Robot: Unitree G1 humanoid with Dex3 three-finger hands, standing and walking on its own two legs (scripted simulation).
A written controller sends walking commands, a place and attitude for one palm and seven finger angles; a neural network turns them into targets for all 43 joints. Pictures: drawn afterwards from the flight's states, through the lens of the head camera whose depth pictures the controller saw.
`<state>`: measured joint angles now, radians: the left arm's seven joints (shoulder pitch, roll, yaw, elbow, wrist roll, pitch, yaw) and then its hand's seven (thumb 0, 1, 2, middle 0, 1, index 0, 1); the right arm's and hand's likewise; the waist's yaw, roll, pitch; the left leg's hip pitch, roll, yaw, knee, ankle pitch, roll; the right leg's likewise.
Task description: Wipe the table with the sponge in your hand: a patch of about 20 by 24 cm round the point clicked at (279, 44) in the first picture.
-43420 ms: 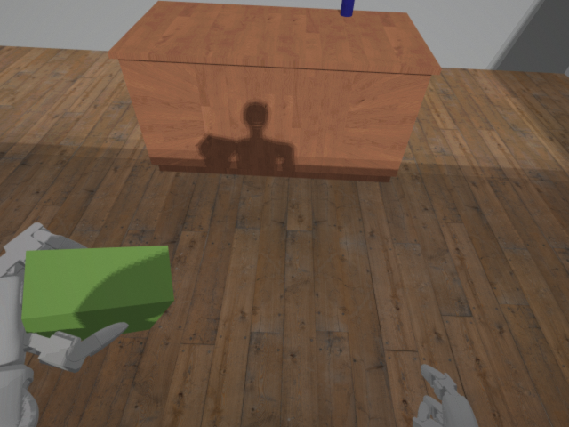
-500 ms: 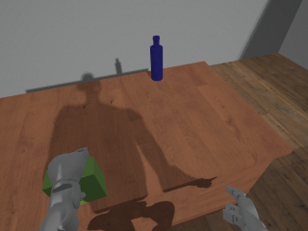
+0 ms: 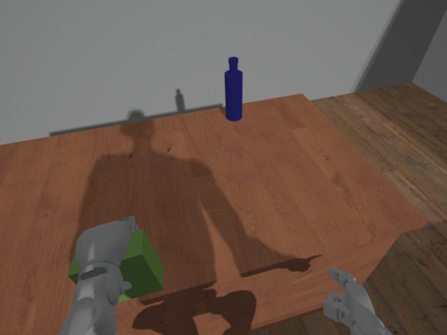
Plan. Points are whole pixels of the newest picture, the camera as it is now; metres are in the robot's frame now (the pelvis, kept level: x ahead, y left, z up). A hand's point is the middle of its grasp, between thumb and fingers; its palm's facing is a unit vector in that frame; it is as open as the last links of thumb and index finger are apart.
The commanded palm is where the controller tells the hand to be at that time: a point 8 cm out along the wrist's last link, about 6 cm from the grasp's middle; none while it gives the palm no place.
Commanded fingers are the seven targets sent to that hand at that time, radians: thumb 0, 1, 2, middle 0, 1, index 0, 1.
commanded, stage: lift the sponge slowly off the table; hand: left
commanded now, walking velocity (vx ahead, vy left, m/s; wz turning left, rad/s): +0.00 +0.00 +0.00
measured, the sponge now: (125, 274) +0.22 +0.25 -0.04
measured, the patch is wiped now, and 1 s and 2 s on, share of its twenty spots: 1.00 1.00 1.00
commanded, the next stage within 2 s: bring the sponge back beside the body in 1.34 s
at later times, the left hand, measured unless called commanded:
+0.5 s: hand (115, 243) +0.24 +0.25 +0.04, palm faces -0.02 -0.16 -0.99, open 10.1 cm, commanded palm +0.21 +0.24 +0.12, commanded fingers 0.00 0.10 1.30 -1.20 -1.60 -1.20 -1.60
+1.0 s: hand (110, 232) +0.24 +0.25 +0.08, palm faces +0.04 -0.16 -0.99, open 10.1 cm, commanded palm +0.21 +0.25 +0.15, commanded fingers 0.00 0.10 1.30 -1.20 -1.60 -1.20 -1.60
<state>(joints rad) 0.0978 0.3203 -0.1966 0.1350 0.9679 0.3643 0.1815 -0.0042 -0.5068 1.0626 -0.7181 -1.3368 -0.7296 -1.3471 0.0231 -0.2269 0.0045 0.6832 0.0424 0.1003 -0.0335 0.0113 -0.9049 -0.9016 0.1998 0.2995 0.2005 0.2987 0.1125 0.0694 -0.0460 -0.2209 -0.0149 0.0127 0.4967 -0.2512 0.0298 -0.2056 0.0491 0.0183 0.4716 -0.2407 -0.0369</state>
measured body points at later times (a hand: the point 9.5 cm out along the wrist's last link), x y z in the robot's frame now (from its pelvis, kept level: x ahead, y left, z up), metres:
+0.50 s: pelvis +0.00 +0.00 +0.01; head -0.02 -0.03 +0.45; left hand +0.24 +0.25 +0.10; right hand +0.25 -0.21 -0.07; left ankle +0.01 +0.10 -0.74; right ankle +0.01 -0.10 -0.74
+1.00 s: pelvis +0.00 +0.00 +0.01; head -0.03 -0.04 +0.45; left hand +0.24 +0.25 +0.13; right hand +0.26 -0.19 -0.06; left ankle +0.01 +0.10 -0.74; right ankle +0.01 -0.10 -0.74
